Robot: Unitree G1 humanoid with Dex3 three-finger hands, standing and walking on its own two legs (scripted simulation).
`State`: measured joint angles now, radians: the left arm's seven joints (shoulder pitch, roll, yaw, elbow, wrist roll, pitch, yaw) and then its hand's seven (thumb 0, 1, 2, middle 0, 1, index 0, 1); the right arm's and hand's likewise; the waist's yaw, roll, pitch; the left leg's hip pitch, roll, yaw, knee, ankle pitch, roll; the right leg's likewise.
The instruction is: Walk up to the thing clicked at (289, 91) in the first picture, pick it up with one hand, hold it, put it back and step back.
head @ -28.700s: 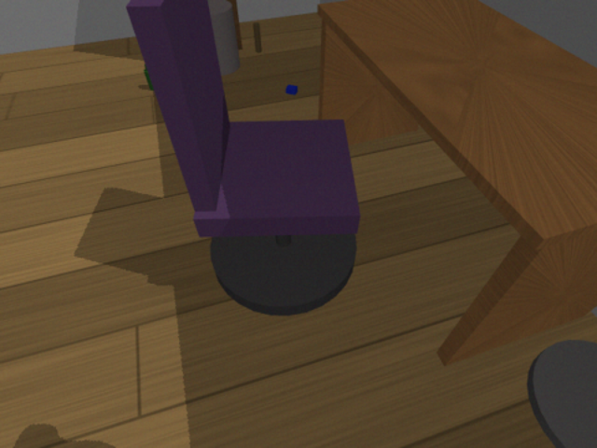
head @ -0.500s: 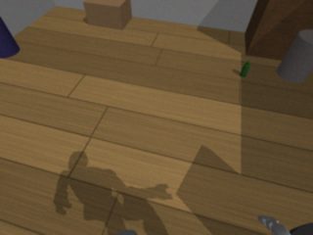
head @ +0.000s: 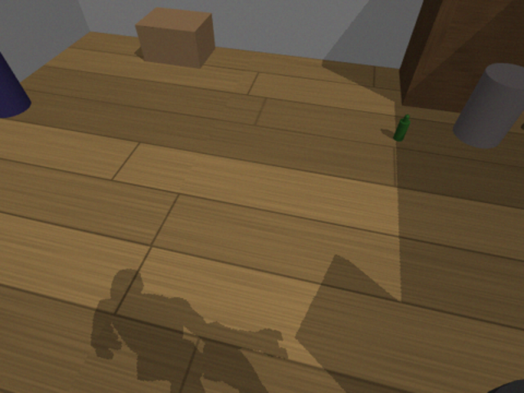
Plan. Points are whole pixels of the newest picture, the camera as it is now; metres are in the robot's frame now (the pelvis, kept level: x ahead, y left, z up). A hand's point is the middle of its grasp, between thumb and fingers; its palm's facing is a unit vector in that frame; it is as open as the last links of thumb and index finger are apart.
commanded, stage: stand
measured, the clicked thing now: out of the picture +1.03 -1.58 -0.76
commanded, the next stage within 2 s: none
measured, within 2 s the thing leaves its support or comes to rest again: neither
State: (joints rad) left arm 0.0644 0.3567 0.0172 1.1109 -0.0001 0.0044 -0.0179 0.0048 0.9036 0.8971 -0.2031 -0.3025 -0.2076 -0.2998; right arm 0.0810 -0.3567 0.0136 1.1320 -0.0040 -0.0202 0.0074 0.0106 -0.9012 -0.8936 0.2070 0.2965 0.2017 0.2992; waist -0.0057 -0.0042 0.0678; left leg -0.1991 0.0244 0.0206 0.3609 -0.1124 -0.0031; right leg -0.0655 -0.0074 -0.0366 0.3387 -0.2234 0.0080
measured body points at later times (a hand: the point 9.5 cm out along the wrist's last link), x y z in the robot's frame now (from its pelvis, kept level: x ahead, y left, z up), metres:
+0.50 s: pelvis +0.01 +0.01 +0.00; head +0.02 +0.01 +0.45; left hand +0.07 +0.31 -0.13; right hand +0.08 -0.29 -0.13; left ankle +0.06 +0.12 -0.75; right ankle -0.02 -0.12 -0.75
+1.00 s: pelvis +0.02 +0.01 +0.00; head +0.02 +0.02 +0.45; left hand +0.09 +0.31 -0.13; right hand +0.09 -0.29 -0.13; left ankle +0.06 +0.12 -0.75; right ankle -0.02 -0.12 -0.75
